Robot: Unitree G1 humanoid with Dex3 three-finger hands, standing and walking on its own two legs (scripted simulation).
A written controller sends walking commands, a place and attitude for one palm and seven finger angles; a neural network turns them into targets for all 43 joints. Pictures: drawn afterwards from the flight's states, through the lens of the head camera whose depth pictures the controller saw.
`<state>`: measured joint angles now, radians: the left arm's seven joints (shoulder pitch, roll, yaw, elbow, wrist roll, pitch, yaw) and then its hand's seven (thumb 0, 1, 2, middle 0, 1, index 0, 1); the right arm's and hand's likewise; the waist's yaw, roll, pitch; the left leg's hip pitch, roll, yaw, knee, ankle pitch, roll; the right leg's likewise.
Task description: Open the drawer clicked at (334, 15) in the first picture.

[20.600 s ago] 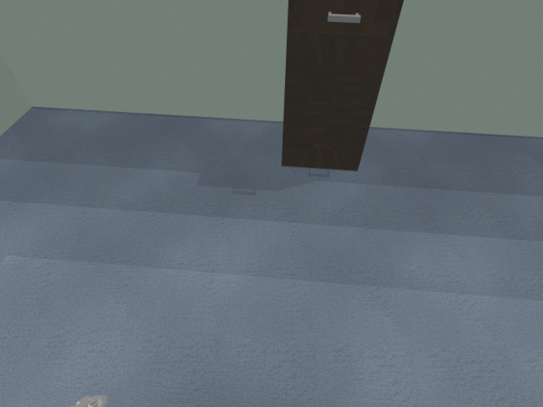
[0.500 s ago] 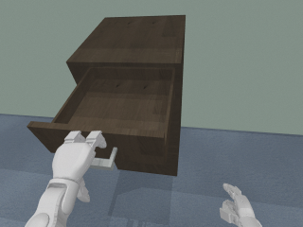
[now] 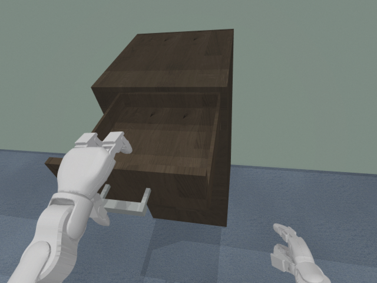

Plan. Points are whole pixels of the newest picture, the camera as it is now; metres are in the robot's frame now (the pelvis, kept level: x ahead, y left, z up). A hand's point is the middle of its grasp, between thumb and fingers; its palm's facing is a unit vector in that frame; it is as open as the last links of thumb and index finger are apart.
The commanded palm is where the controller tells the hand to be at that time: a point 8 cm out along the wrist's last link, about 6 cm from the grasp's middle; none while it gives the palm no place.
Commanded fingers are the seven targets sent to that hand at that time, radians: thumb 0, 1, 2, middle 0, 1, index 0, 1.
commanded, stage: lift the hand off the handle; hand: left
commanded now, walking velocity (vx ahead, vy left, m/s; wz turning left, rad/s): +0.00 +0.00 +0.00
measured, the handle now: (123, 198) +0.28 +0.21 +0.03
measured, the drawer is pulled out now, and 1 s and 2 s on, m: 0.30 0.30 0.30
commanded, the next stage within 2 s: draw the hand back to the body in 0.34 s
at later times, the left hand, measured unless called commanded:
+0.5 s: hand (98, 167) +0.26 +0.21 +0.16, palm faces +0.12 -0.06 -0.99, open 13.8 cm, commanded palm +0.21 +0.21 +0.23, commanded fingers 0.00 -0.50 0.30 -0.30 -1.20 -0.30 -1.20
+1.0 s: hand (69, 186) +0.21 +0.24 +0.17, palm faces +0.15 -0.05 -0.99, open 13.8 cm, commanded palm +0.17 +0.24 +0.22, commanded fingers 0.00 -0.50 0.30 -0.30 -1.20 -0.30 -1.20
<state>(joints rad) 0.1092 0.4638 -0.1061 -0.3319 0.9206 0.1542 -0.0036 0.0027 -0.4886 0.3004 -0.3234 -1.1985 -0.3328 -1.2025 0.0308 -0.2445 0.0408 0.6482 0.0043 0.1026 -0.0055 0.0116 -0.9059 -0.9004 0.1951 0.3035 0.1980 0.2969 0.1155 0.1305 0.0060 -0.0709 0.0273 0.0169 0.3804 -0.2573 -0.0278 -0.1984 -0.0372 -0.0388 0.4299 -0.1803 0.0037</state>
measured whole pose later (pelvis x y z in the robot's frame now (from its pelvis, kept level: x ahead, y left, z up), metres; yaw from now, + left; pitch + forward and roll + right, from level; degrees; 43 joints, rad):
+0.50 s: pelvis +0.00 +0.00 +0.00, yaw +0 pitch -3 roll +1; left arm 0.05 0.54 -0.02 -0.36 0.83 0.16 -0.12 0.00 -0.49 0.30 -0.32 -1.20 -0.32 -1.20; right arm 0.04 -0.27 0.05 0.62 0.02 0.11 0.01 0.01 -0.91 -0.90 0.19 0.30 0.20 0.30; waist 0.10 0.14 0.01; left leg -0.09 0.03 0.02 0.39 -0.25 -0.03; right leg -0.22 -0.03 -0.03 0.44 -0.18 0.00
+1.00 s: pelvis -0.01 +0.00 +0.00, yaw +1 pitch -3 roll +0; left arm 0.26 0.59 0.09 -0.48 0.78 0.10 -0.07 0.00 -0.49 0.30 -0.32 -1.20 -0.32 -1.20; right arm 0.06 -0.27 0.05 0.61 0.02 0.08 -0.01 0.01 -0.91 -0.90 0.19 0.30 0.20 0.30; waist 0.12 0.13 0.01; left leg -0.09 0.02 0.01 0.41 -0.26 -0.02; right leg -0.20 -0.04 -0.05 0.43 -0.18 0.01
